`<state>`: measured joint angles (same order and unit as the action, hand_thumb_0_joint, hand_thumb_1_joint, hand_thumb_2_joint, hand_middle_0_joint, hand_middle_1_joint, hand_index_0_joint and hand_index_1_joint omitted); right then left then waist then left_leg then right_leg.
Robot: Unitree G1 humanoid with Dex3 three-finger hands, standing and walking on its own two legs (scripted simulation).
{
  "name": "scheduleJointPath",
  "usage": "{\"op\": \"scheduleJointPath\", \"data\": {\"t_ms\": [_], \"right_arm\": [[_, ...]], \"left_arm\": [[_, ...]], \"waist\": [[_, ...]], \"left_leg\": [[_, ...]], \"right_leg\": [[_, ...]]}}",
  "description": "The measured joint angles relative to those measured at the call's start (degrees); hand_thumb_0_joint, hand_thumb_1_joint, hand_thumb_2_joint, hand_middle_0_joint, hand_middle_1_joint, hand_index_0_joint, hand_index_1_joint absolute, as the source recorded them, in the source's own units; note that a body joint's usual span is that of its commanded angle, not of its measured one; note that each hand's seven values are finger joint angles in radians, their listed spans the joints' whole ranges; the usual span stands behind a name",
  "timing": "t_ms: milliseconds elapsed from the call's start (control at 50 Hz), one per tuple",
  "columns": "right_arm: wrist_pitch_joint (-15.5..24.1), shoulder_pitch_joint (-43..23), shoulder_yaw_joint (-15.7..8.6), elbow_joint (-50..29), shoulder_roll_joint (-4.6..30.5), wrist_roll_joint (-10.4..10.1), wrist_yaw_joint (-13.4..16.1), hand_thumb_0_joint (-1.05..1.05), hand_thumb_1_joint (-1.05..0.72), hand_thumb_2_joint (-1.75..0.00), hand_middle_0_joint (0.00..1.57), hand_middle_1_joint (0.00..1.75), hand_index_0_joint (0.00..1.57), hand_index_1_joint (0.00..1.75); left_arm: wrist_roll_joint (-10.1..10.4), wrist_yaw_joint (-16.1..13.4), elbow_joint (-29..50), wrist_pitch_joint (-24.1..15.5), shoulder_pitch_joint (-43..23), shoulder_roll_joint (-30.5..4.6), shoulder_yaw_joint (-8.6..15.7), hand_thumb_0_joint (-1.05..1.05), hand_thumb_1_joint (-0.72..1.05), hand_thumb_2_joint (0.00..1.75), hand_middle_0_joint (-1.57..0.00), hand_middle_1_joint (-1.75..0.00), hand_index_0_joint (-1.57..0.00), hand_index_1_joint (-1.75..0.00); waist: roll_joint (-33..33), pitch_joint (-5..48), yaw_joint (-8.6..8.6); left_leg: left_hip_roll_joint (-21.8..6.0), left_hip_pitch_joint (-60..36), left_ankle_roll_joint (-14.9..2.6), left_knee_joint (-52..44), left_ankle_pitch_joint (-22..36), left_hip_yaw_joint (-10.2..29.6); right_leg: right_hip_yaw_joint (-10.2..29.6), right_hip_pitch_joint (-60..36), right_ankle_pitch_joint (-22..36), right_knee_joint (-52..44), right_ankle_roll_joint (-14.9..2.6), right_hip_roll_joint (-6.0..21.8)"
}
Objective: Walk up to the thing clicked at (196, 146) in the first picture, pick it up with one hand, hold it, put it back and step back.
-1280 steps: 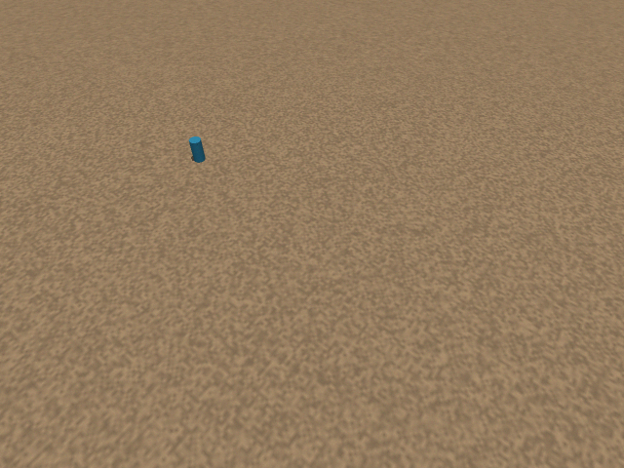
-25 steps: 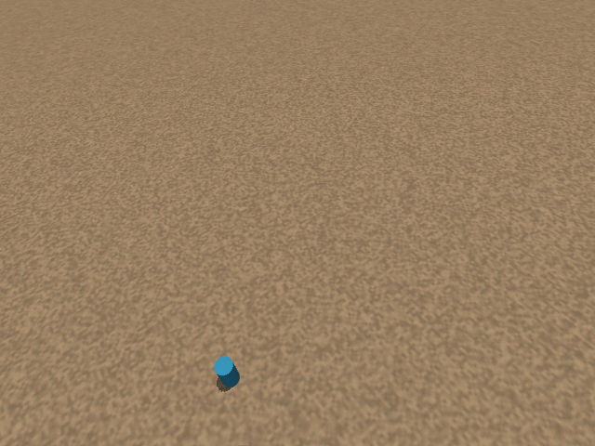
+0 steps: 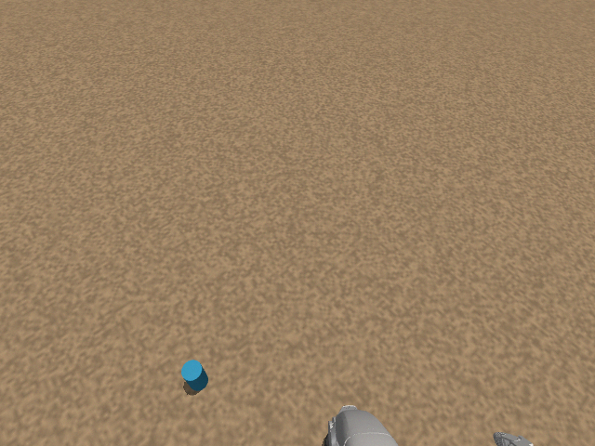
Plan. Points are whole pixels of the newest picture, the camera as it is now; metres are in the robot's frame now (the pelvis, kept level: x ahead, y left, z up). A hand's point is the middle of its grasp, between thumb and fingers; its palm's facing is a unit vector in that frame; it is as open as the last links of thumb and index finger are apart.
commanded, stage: walk up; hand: left
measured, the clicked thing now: (195, 375) +0.39 +0.28 -0.70
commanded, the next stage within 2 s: none
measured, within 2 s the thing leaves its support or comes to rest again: neither
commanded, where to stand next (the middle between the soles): +0.03 +0.01 m, yaw -2 degrees
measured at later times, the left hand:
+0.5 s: hand out of the picture +0.05 +0.28 -0.15, palm faces +0.10 -0.92 -0.39, open 7.4 cm
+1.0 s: hand out of the picture -0.06 +0.30 -0.13, palm faces +0.01 -0.90 -0.43, open 7.4 cm
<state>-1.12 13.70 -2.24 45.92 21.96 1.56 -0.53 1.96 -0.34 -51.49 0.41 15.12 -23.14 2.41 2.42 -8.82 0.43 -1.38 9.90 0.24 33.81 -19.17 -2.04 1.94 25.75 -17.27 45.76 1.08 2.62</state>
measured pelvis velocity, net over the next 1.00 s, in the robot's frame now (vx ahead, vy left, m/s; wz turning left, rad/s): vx -0.03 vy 0.02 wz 0.01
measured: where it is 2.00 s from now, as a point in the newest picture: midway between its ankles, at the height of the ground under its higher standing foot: outside the picture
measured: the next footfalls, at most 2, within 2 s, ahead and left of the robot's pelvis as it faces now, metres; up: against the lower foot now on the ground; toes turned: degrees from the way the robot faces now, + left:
right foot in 0.04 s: +0.13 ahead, -0.12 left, +0.00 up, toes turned -2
left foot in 0.42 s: -0.03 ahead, +0.13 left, +0.00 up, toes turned +3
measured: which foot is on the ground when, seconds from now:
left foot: down 0.00-0.06, up 0.08-0.40, down 0.42-0.74, up 0.76-1.00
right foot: up 0.00-0.02, down 0.04-0.48, up 0.50-0.70, down 0.72-1.00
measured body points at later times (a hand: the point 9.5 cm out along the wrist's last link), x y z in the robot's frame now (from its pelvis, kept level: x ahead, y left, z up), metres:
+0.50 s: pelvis -0.05 +0.00 -0.02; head -0.06 +0.00 +0.43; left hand +0.04 +0.32 -0.12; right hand +0.00 -0.33 -0.13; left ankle -0.07 +0.13 -0.73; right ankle +0.08 -0.11 -0.72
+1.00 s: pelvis -0.03 +0.02 +0.00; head -0.01 +0.01 +0.45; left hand -0.06 +0.35 -0.10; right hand +0.10 -0.28 -0.11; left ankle +0.09 +0.17 -0.70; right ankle -0.06 -0.13 -0.73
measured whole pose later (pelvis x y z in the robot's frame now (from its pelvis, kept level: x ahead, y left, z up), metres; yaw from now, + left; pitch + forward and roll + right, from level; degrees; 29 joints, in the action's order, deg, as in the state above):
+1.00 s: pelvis -0.03 +0.02 +0.00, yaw +1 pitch -4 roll -1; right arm 0.3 10.0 -3.5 48.7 23.8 0.6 -2.8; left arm -0.9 0.1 -53.7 -3.6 23.1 -22.9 2.0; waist -3.1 -7.3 -3.1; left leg -3.4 26.4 -1.6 42.3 -14.7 0.2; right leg 1.5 6.5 -20.8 31.7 1.4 1.5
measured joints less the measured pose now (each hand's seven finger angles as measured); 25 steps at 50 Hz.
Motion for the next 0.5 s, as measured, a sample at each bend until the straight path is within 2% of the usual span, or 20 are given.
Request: {"op": "scheduleJointPath", "data": {"t_ms": [40, 80, 140, 180, 240, 280, 320, 360, 400, 440, 460, 480, 500], "right_arm": [[-1.24, -1.8, -0.1, -1.09, 0.33, -0.86, -0.11, 0.01, -0.9, -0.89, 0.21, 0.3, 0.2, 0.3], [-2.21, -4.57, -0.49, -0.88, 1.44, -2.15, 0.23, 0.01, -0.9, -0.89, 0.21, 0.3, 0.2, 0.3], [-3.4, -6.71, -0.72, -0.65, 1.64, -3.06, 1.42, 0.01, -0.9, -0.89, 0.21, 0.3, 0.2, 0.3], [-3.82, -6.85, -0.61, -0.24, 1.52, -3.2, 1.56, 0.01, -0.9, -0.89, 0.21, 0.3, 0.2, 0.3], [-3.77, -5.29, -0.46, 0.62, 1.48, -2.8, 1.23, 0.0, -0.9, -0.89, 0.21, 0.3, 0.2, 0.3], [-3.47, -3.57, -0.2, 1.9, 1.73, -2.48, 0.94, 0.0, -0.9, -0.89, 0.21, 0.3, 0.2, 0.3], [-3.11, -1.85, 0.11, 3.8, 1.93, -2.17, 0.66, 0.0, -0.9, -0.89, 0.21, 0.3, 0.2, 0.3], [-2.65, -0.24, 0.41, 5.6, 1.91, -1.72, 0.33, 0.0, -0.9, -0.89, 0.21, 0.3, 0.2, 0.3], [-1.94, 1.25, 0.55, 7.05, 1.83, -1.27, 0.04, 0.01, -0.9, -0.89, 0.21, 0.3, 0.2, 0.3], [-1.21, 2.11, 0.18, 8.45, 1.59, -0.7, -0.17, 0.01, -0.9, -0.89, 0.21, 0.3, 0.2, 0.3], [-1.11, 2.12, -0.05, 9.09, 1.25, -0.34, -0.32, 0.01, -0.9, -0.89, 0.21, 0.3, 0.2, 0.3], [-1.1, 2.44, -0.22, 9.32, 1.25, 0.13, -0.52, 0.01, -0.9, -0.89, 0.21, 0.3, 0.2, 0.3], [-1.14, 2.89, -0.31, 9.34, 1.52, 0.33, -0.71, 0.01, -0.9, -0.89, 0.21, 0.3, 0.2, 0.3]], "left_arm": [[-0.35, -0.48, 0.41, -0.42, -0.73, 0.19, -0.14, 0.0, 0.9, 0.9, -0.21, -0.3, -0.2, -0.3], [-1.43, -0.9, 0.41, -0.68, -2.74, 1.65, 0.17, 0.0, 0.9, 0.9, -0.21, -0.3, -0.2, -0.3], [-2.58, -0.83, 2.76, -0.51, -5.75, 2.73, -0.49, 0.0, 0.9, 0.9, -0.21, -0.3, -0.2, -0.3], [-2.83, -0.98, 4.35, -0.48, -7.07, 3.13, -0.66, 0.0, 0.9, 0.9, -0.21, -0.3, -0.2, -0.3], [-3.12, -1.43, 5.59, -0.33, -8.27, 3.57, -0.47, 0.0, 0.9, 0.9, -0.21, -0.3, -0.2, -0.3], [-3.48, -1.61, 5.91, -0.43, -8.61, 3.9, -0.24, 0.0, 0.9, 0.9, -0.21, -0.3, -0.2, -0.3], [-3.9, -1.46, 5.97, -0.53, -8.46, 4.06, -0.05, 0.0, 0.9, 0.9, -0.21, -0.3, -0.2, -0.3], [-4.31, -0.99, 5.83, -0.31, -8.11, 3.72, 0.2, 0.0, 0.9, 0.9, -0.21, -0.3, -0.2, -0.3], [-4.31, -0.45, 5.38, 0.23, -7.91, 2.95, 0.49, 0.0, 0.9, 0.9, -0.21, -0.3, -0.2, -0.3], [-3.88, -0.04, 4.41, 0.97, -7.93, 1.77, 0.82, 0.0, 0.9, 0.9, -0.21, -0.3, -0.2, -0.3], [-3.67, -0.02, 3.62, 1.38, -7.62, 1.11, 1.06, 0.0, 0.9, 0.9, -0.21, -0.3, -0.2, -0.3], [-3.42, -0.07, 2.56, 1.82, -6.9, 0.88, 1.22, 0.0, 0.9, 0.9, -0.21, -0.3, -0.2, -0.3], [-3.21, -0.04, 1.23, 2.24, -6.01, 0.95, 1.34, 0.0, 0.9, 0.9, -0.21, -0.3, -0.2, -0.3]], "waist": [[-1.37, -0.84, 0.0], [-5.49, -3.05, -0.27], [-7.62, -5.67, -1.1], [-7.89, -5.93, -1.77], [-8.22, -4.27, -2.01], [-8.31, -2.71, -2.14], [-7.91, -0.91, -2.09], [-6.7, 0.8, -1.86], [-4.96, 2.23, -1.44], [-2.39, 2.77, -1.4], [-0.43, 2.75, -1.8], [0.52, 3.46, -1.83], [0.31, 4.59, -1.16]], "left_leg": [[0.02, 2.83, 0.49, 4.78, -2.57, -0.34], [-1.28, 6.45, -0.45, 12.19, -5.22, 1.35], [3.84, 12.77, -1.47, 28.15, -13.57, 5.97], [6.32, 15.56, -1.2, 36.07, -13.87, 7.44], [7.11, 16.77, -0.05, 40.49, -10.37, 9.43], [6.38, 15.31, 0.62, 38.59, -8.5, 10.19], [4.92, 12.45, 1.15, 31.93, -8.75, 9.74], [3.29, 8.89, 1.33, 22.5, -11.37, 7.72], [2.14, 5.44, 0.7, 12.99, -11.66, 5.03], [2.39, 3.01, 0.17, 7.16, -5.43, 2.99], [3.06, 2.34, 0.22, 6.94, -4.43, 1.86], [3.09, 2.19, 0.06, 6.97, -4.37, 1.14], [2.42, 2.54, -0.54, 7.25, -4.72, 1.27]], "right_leg": [[-1.88, -3.01, 5.4, -6.93, -0.28, -0.62], [-3.15, -2.39, 5.24, -6.15, -1.95, -2.65], [-3.24, -0.51, 4.87, -4.42, -3.08, -1.99], [-2.93, 0.16, 5.96, -5.43, -3.23, -1.17], [-3.42, 1.04, 7.38, -7.12, -3.31, -0.31], [-3.99, 1.08, 7.84, -7.79, -3.41, 0.02], [-4.61, 0.82, 7.98, -8.09, -3.45, 0.39], [-5.18, 0.58, 7.71, -7.66, -3.53, 0.96], [-5.86, 0.51, 7.36, -6.68, -3.21, 1.68], [-5.56, 0.7, 6.88, -4.98, -2.59, 2.56], [-4.27, 0.85, 5.87, -3.98, -2.3, 2.97], [-3.22, 1.29, 2.11, -2.79, -2.11, 2.58], [-2.26, 2.01, -3.17, -0.31, -1.96, 1.07]]}}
